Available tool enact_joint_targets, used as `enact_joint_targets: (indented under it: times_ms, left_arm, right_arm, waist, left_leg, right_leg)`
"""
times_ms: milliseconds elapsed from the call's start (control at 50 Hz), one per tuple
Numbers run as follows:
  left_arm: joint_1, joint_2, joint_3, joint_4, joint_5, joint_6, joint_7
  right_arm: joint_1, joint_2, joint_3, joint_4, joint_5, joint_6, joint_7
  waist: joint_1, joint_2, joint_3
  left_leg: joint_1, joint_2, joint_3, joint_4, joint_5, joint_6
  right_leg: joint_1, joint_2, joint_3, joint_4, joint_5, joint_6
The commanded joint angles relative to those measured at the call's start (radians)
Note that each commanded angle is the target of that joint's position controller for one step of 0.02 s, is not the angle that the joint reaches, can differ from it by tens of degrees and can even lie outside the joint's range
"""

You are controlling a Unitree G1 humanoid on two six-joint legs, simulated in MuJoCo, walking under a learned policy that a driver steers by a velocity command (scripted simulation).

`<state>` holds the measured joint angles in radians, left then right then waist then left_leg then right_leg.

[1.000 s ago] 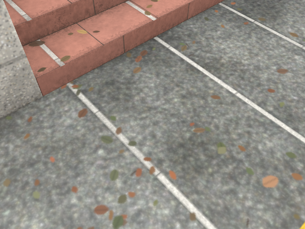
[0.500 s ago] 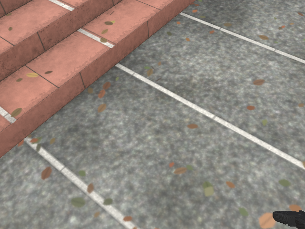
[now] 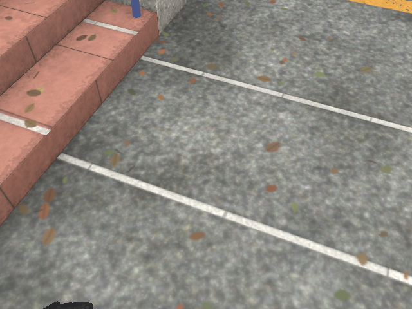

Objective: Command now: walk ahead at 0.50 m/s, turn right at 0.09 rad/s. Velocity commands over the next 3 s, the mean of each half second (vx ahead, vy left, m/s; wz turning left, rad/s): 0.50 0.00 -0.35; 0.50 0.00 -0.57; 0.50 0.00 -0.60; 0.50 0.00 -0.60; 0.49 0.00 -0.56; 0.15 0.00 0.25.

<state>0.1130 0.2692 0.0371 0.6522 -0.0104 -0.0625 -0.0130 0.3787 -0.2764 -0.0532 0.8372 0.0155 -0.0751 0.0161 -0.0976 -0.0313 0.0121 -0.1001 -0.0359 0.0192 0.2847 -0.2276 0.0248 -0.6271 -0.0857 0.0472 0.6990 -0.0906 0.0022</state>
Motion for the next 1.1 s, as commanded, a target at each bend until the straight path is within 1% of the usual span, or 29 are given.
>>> enact_joint_targets:
  times_ms: [20,80,120,140,160,180,200,220,240,260,320,420,520,560,580,600,620,640,660,680,700,720,760,840,940,1020,1060,1080,1100]
  left_arm:
    - [-0.095,0.059,0.011,-0.085,-0.009,-0.019,-0.012]
    - [-0.093,0.083,0.020,-0.092,-0.010,-0.021,-0.022]
    - [0.068,0.134,0.051,-0.043,0.001,-0.014,-0.016]
    - [0.230,0.194,0.075,-0.011,0.003,-0.009,-0.008]
    - [0.314,0.317,0.101,-0.002,0.006,-0.001,-0.002]
    - [0.350,0.253,0.085,0.004,-0.012,0.000,-0.008]
    - [0.289,0.208,0.068,-0.004,-0.007,-0.005,-0.008]
    - [0.235,0.180,0.060,-0.015,0.001,-0.006,-0.008]
    - [0.187,0.158,0.053,-0.021,0.005,-0.005,-0.009]
    - [0.153,0.137,0.045,-0.029,0.012,-0.005,-0.009]
    - [0.132,0.142,0.051,-0.028,0.006,-0.008,0.002]
    - [0.211,0.184,0.068,0.014,-0.007,-0.004,0.026]
    - [0.287,0.184,0.071,0.048,-0.019,0.010,0.033]
    - [0.281,0.186,0.074,0.050,-0.016,0.020,0.035]
    - [0.271,0.171,0.070,0.048,-0.015,0.025,0.035]
    - [0.264,0.138,0.059,0.040,-0.009,0.024,0.033]
    - [0.262,0.080,0.037,0.016,0.008,0.021,0.031]
    - [0.403,0.032,0.021,-0.008,-0.020,0.008,0.030]
    - [0.387,0.134,0.039,0.016,-0.033,0.005,0.033]
    - [0.273,0.184,0.055,0.005,-0.028,0.011,0.032]
    - [0.216,0.174,0.056,-0.005,-0.018,0.016,0.033]
    - [0.182,0.160,0.058,-0.019,-0.009,0.018,0.030]
    - [0.187,0.117,0.055,-0.025,-0.019,0.030,0.021]
    - [0.122,0.070,0.040,-0.060,-0.008,0.042,0.013]
    - [-0.016,0.056,0.028,-0.087,-0.011,0.029,-0.020]
    - [-0.100,0.074,0.034,-0.130,-0.014,0.032,-0.039]
    - [-0.065,0.108,0.052,-0.136,-0.006,0.038,-0.042]
    - [0.022,0.139,0.070,-0.118,-0.004,0.042,-0.040]
    - [0.194,0.191,0.102,-0.069,-0.008,0.047,-0.030]
  right_arm:
    - [-0.021,-0.185,-0.041,-0.055,0.012,-0.007,-0.002]
    - [-0.021,-0.208,-0.048,-0.042,0.015,0.007,-0.007]
    - [-0.029,-0.189,-0.042,-0.040,0.012,0.013,-0.014]
    - [-0.034,-0.149,-0.025,-0.059,-0.009,0.010,-0.021]
    - [0.031,-0.066,0.007,-0.112,-0.033,-0.011,-0.019]
    - [0.003,-0.108,0.000,-0.107,-0.020,-0.036,-0.014]
    - [-0.072,-0.166,-0.016,-0.130,0.010,-0.051,-0.004]
    - [-0.125,-0.158,-0.012,-0.140,0.009,-0.057,-0.003]
    - [-0.144,-0.151,-0.013,-0.142,-0.011,-0.057,-0.007]
    - [-0.141,-0.149,-0.018,-0.144,-0.025,-0.050,-0.010]
    - [-0.144,-0.118,-0.015,-0.155,-0.031,-0.028,-0.010]
    - [-0.342,-0.071,0.006,-0.207,-0.027,-0.027,-0.005]
    - [-0.437,-0.109,-0.007,-0.243,-0.009,-0.041,0.010]
    - [-0.404,-0.126,-0.017,-0.240,-0.008,-0.047,0.011]
    - [-0.343,-0.134,-0.026,-0.224,-0.010,-0.050,0.008]
    - [-0.246,-0.161,-0.041,-0.207,-0.019,-0.053,0.000]
    - [-0.082,-0.222,-0.057,-0.194,-0.032,-0.053,-0.010]
    - [-0.008,-0.288,-0.076,-0.159,-0.034,-0.037,-0.007]
    - [-0.023,-0.197,-0.059,-0.170,-0.012,-0.030,-0.004]
    - [-0.061,-0.137,-0.044,-0.177,-0.011,-0.025,-0.009]
    - [-0.109,-0.121,-0.036,-0.179,-0.022,-0.021,-0.009]
    - [-0.142,-0.101,-0.030,-0.170,-0.027,-0.018,-0.009]
    - [-0.167,-0.083,-0.026,-0.159,-0.031,-0.024,-0.011]
    - [-0.154,-0.132,-0.046,-0.121,-0.021,-0.036,-0.011]
    - [-0.134,-0.173,-0.055,-0.090,-0.013,-0.021,-0.019]
    - [-0.091,-0.214,-0.069,-0.062,0.009,-0.002,-0.020]
    - [-0.092,-0.245,-0.078,-0.060,0.019,0.011,-0.025]
    - [-0.097,-0.255,-0.081,-0.061,0.023,0.019,-0.028]
    - [-0.098,-0.235,-0.073,-0.066,0.022,0.024,-0.033]
  waist:
    - [0.015,0.119,0.010]
    - [0.042,0.131,0.008]
    - [0.131,0.103,-0.086]
    - [0.200,0.040,-0.197]
    - [0.178,-0.215,-0.293]
    - [0.206,-0.222,-0.347]
    - [0.200,-0.150,-0.209]
    - [0.180,-0.078,-0.139]
    - [0.149,-0.025,-0.083]
    - [0.115,-0.033,-0.060]
    - [0.077,-0.054,-0.049]
    - [0.136,-0.038,-0.003]
    - [0.160,-0.047,0.000]
    - [0.137,-0.073,-0.009]
    - [0.103,-0.078,-0.030]
    - [0.056,-0.066,-0.098]
    - [-0.009,0.047,-0.244]
    - [0.051,0.372,-0.358]
    - [0.031,0.274,-0.290]
    - [0.005,0.170,-0.163]
    - [0.023,0.105,-0.092]
    - [0.044,0.107,-0.038]
    - [0.079,0.153,-0.006]
    - [0.082,0.117,0.011]
    - [0.039,0.094,0.034]
    - [0.029,0.097,0.061]
    - [0.069,0.121,0.021]
    - [0.126,0.123,-0.033]
    - [0.214,0.098,-0.119]
  left_leg:
    - [-0.037,0.253,-0.152,-0.099,0.194,0.165]
    - [0.036,0.290,-0.139,-0.045,0.244,0.136]
    - [0.026,0.234,-0.046,0.164,0.505,0.089]
    - [-0.106,0.189,0.020,0.413,0.436,0.043]
    - [-0.511,0.035,0.068,0.803,0.004,-0.037]
    - [-0.679,0.013,-0.074,0.950,-0.327,-0.036]
    - [-0.767,0.068,-0.097,0.996,-0.262,-0.020]
    - [-0.743,0.105,-0.087,0.957,-0.175,-0.012]
    - [-0.696,0.128,-0.083,0.885,-0.120,-0.019]
    - [-0.630,0.147,-0.090,0.823,-0.081,-0.027]
    - [-0.550,0.134,-0.071,0.716,-0.021,-0.063]
    - [-0.466,0.079,-0.071,0.374,0.256,-0.085]
    - [-0.387,0.042,-0.104,0.225,0.261,-0.063]
    - [-0.324,0.035,-0.097,0.197,0.177,-0.038]
    - [-0.232,0.031,-0.079,0.160,0.165,-0.017]
    - [-0.062,0.070,-0.097,0.153,0.162,0.018]
    - [0.203,0.248,-0.261,0.179,0.144,0.082]
    - [0.488,0.463,-0.715,0.092,-0.050,0.247]
    - [0.444,0.469,-0.792,0.040,-0.257,0.240]
    - [0.325,0.422,-0.626,0.026,-0.240,0.194]
    - [0.202,0.376,-0.497,0.006,-0.119,0.169]
    - [0.111,0.339,-0.410,-0.019,-0.019,0.161]
    - [0.007,0.294,-0.275,-0.073,0.083,0.148]
    - [-0.009,0.310,-0.134,-0.125,0.251,0.176]
    - [0.018,0.279,0.043,-0.131,0.300,0.133]
    - [0.120,0.318,0.099,-0.094,0.368,0.103]
    - [0.163,0.320,0.140,0.029,0.671,0.083]
    - [0.156,0.305,0.168,0.170,0.816,0.067]
    - [0.062,0.269,0.199,0.386,0.829,0.037]
  right_leg:
    - [0.090,0.030,-0.032,-0.102,0.073,-0.005]
    - [0.138,0.047,-0.051,-0.166,0.013,-0.048]
    - [0.383,0.096,-0.091,-0.215,-0.005,-0.098]
    - [0.629,0.003,0.037,-0.196,0.006,-0.150]
    - [0.957,-0.222,0.499,-0.268,-0.106,-0.315]
    - [1.013,-0.262,0.728,-0.393,-0.263,-0.367]
    - [0.913,-0.235,0.611,-0.406,-0.282,-0.325]
    - [0.788,-0.189,0.495,-0.410,-0.207,-0.298]
    - [0.666,-0.154,0.419,-0.429,-0.112,-0.282]
    - [0.575,-0.121,0.367,-0.453,-0.032,-0.270]
    - [0.450,-0.083,0.293,-0.495,0.084,-0.285]
    - [0.367,-0.028,0.214,-0.487,0.063,-0.237]
    - [0.442,-0.060,0.314,-0.397,-0.020,-0.208]
    - [0.475,-0.066,0.357,-0.335,0.001,-0.190]
    - [0.466,-0.042,0.356,-0.285,0.025,-0.173]
    - [0.422,0.010,0.321,-0.163,0.060,-0.143]
    - [0.289,0.076,0.234,0.122,-0.091,-0.102]
    - [-0.054,0.191,0.112,0.435,-0.508,-0.039]
    - [-0.176,0.106,0.137,0.570,-0.481,-0.023]
    - [-0.201,0.072,0.121,0.599,-0.385,-0.015]
    - [-0.167,0.041,0.093,0.583,-0.313,-0.009]
    - [-0.146,0.017,0.090,0.539,-0.268,-0.006]
    - [-0.076,-0.016,0.071,0.484,-0.230,-0.006]
    - [-0.105,-0.036,0.049,0.351,-0.135,0.011]
    - [-0.030,-0.017,-0.018,0.073,0.100,-0.007]
    - [-0.004,0.007,-0.063,-0.041,0.034,-0.050]
    - [0.097,0.065,-0.117,-0.065,-0.074,-0.090]
    - [0.224,0.108,-0.147,-0.092,-0.095,-0.117]
    - [0.472,0.153,-0.153,-0.142,-0.044,-0.155]
